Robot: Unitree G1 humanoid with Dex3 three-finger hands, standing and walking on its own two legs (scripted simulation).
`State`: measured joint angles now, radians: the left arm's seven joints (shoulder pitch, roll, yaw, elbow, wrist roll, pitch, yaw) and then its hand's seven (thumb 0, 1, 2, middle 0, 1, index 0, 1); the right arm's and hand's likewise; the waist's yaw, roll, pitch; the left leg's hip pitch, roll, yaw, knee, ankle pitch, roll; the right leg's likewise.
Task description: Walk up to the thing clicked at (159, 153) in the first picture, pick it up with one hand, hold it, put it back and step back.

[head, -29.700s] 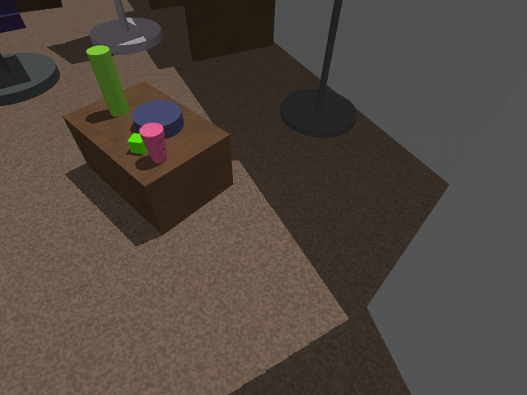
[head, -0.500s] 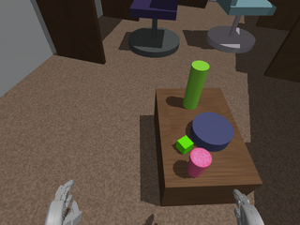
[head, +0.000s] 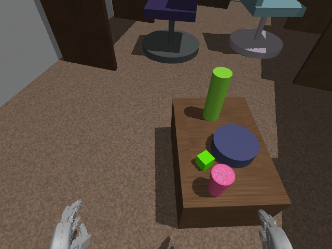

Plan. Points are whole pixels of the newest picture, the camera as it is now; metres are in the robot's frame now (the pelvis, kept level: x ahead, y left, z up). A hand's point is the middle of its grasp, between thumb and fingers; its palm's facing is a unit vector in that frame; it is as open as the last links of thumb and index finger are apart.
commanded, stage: home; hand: right
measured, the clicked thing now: (218, 182) +0.44 -0.21 -0.30
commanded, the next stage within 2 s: stand in 0.28 s
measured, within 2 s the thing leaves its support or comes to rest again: neither
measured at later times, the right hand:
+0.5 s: hand out of the picture +0.06 -0.25 -0.10, palm faces +0.01 +0.94 -0.35, open 16.8 cm
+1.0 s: hand out of the picture +0.03 -0.24 -0.09, palm faces -0.01 +0.94 -0.34, open 7.7 cm
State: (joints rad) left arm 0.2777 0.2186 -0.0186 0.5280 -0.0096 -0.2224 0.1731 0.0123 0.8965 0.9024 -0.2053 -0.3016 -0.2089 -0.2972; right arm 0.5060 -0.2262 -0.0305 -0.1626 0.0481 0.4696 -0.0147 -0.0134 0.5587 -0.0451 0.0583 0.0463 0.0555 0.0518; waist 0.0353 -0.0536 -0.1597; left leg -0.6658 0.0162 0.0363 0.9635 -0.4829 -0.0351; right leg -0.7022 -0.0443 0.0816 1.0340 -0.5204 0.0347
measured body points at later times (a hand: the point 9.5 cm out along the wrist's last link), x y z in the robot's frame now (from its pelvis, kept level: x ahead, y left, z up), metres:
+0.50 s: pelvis -0.01 -0.01 +0.05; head +0.01 -0.01 +0.50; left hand +0.08 +0.28 -0.07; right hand +0.06 -0.30 -0.08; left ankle +0.00 +0.14 -0.68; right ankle +0.00 -0.14 -0.68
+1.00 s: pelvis -0.02 +0.00 +0.07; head -0.02 +0.01 +0.52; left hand +0.04 +0.30 -0.08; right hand +0.03 -0.29 -0.07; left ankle +0.00 +0.14 -0.68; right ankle +0.00 -0.14 -0.68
